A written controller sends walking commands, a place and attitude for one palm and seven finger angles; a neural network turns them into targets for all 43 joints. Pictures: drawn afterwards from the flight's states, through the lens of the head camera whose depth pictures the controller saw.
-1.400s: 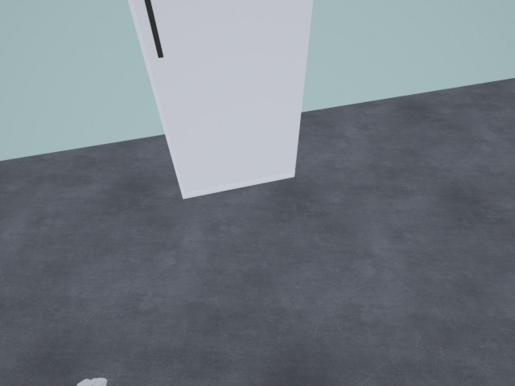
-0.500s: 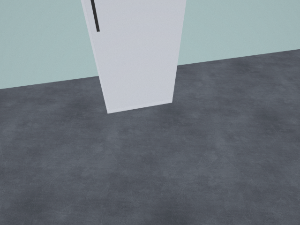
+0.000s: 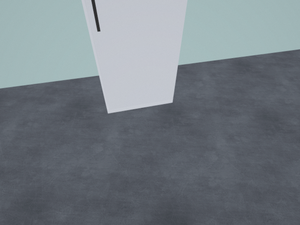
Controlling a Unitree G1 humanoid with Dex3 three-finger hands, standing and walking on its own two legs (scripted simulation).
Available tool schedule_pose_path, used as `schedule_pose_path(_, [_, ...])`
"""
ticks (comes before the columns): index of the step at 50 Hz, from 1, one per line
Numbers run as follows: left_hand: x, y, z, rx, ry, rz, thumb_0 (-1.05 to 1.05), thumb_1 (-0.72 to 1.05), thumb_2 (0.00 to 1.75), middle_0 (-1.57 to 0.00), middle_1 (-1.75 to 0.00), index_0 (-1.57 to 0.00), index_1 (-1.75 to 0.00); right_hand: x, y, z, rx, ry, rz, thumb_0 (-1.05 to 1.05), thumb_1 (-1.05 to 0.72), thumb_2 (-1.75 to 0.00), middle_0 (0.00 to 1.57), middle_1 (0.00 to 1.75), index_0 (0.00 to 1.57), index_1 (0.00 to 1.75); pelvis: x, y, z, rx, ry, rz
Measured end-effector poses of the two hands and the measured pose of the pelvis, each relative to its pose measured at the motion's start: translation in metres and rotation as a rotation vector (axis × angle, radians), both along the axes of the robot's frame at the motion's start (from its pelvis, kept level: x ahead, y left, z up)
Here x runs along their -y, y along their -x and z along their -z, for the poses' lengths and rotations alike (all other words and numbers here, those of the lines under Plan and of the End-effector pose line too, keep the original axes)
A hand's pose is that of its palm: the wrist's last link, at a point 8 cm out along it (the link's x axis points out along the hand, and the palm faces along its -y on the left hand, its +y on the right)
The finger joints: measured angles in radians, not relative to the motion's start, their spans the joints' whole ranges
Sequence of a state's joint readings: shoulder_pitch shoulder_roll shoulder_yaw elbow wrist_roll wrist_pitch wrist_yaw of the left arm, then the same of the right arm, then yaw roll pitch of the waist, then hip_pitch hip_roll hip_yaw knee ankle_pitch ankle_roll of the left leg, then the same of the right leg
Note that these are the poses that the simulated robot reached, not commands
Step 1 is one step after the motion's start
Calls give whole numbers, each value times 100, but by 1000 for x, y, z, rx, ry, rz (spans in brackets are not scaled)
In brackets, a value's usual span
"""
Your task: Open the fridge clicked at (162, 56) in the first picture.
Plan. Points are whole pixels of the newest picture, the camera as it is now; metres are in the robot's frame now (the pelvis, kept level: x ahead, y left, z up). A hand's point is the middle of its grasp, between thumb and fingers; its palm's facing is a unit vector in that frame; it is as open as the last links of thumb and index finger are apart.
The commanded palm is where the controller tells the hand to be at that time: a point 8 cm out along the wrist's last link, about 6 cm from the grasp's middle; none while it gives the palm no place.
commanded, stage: look at it before walking up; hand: left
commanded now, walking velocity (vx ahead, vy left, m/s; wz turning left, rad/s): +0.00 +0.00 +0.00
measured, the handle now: (93, 0) +1.11 +0.38 +0.18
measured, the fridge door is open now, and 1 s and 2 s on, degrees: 0 0 0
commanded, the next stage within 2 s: walk to a spot facing it in 0.04 s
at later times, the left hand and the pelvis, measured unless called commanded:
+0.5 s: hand out of the picture +0.03 +0.20 -0.20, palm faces +0.00 -0.99 -0.15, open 7.4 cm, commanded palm none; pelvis +0.07 +0.02 -0.01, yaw -2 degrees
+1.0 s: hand (113, 180) +0.30 +0.16 -0.18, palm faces +0.03 -0.98 -0.19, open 7.2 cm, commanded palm none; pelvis +0.25 -0.02 -0.01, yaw +0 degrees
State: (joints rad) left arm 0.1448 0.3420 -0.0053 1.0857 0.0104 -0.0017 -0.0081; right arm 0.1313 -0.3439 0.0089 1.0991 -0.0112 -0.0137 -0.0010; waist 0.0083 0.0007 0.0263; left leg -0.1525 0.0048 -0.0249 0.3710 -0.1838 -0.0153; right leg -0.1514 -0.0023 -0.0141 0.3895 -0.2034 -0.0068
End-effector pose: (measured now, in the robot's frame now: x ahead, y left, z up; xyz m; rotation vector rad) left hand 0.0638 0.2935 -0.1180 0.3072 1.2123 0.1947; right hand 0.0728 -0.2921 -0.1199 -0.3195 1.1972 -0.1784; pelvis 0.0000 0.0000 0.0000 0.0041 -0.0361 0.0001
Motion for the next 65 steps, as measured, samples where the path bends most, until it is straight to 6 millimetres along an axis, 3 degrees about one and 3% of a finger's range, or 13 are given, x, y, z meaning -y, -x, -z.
schedule_pose_path(12, [5,3,5,-27,7,-10,0,91,89,-20,-30,-20,-29,-5,3,5,-27,-8,6,0,-91,-90,20,30,20,30,0,-7,1,-9,2,6])
schedule_pose_path(22, [33,37,46,-167,166,-90,0,91,89,-20,-30,-20,-29,-61,26,25,-136,-80,72,0,-91,-90,20,30,20,30,-20,-51,15,-19,15,8])
schedule_pose_path(25, [39,34,49,-246,190,-74,0,91,89,-20,-30,-20,-29,-81,38,27,-153,-103,133,0,-91,-90,20,30,20,30,-25,-68,15,-23,7,33])
schedule_pose_path(28, [44,5,44,-247,205,-50,1,91,89,-20,-30,-20,-29,-99,59,22,-226,-133,191,0,-91,-90,20,30,20,30,-24,-84,10,-28,8,33])
schedule_pose_path(33, [49,-78,36,-150,186,-12,1,93,89,-20,-30,-20,-29,-118,88,13,-404,-184,265,0,-91,-90,20,30,20,30,-17,-116,6,-39,12,35])
schedule_pose_path(39, [63,-195,35,6,132,58,1,94,89,-20,-30,-20,-29,-109,79,22,-540,-225,328,0,-91,-90,20,30,20,30,8,-169,22,-33,8,44])
schedule_pose_path(41, [69,-223,38,77,117,54,1,93,89,-20,-30,-20,-29,-96,59,31,-549,-229,322,0,-91,-90,20,30,20,30,18,-185,30,-24,4,31])
schedule_pose_path(43, [75,-237,36,108,119,33,0,93,89,-20,-30,-20,-29,-80,23,37,-507,-215,298,0,-91,-90,20,30,20,30,23,-200,29,-13,13,18])
schedule_pose_path(49, [87,-235,34,23,142,-34,0,94,89,-20,-30,-20,-29,-39,-140,36,-186,-146,189,1,-91,-90,19,30,20,30,23,-246,14,-12,33,-2])
schedule_pose_path(54, [82,-225,44,-74,186,-99,0,94,89,-20,-30,-20,-29,-40,-270,16,29,-119,76,0,-92,-90,19,30,19,30,14,-288,11,-12,50,-25])
schedule_pose_path(58, [72,-219,60,-143,225,-174,0,93,89,-20,-30,-20,-29,-60,-352,9,118,-95,-23,0,-92,-90,19,30,19,30,-4,-326,20,0,67,-47])
schedule_pose_path(61, [62,-223,71,-209,238,-203,0,92,89,-20,-30,-20,-29,-76,-390,11,159,-80,-60,0,-91,-90,19,30,19,30,-17,-350,28,8,52,-46])
schedule_pose_path(65, [49,-251,60,-209,225,-206,0,92,89,-20,-30,-20,-29,-96,-399,11,109,-93,-55,0,-91,-90,19,30,20,30,-26,-370,18,2,38,-60])
